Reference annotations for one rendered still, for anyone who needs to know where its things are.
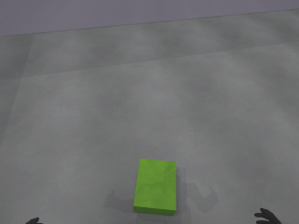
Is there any right robot hand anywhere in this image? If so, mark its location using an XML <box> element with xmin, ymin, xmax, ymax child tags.
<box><xmin>254</xmin><ymin>207</ymin><xmax>281</xmax><ymax>224</ymax></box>

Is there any carton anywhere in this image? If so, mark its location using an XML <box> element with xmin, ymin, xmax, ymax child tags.
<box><xmin>133</xmin><ymin>159</ymin><xmax>177</xmax><ymax>217</ymax></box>

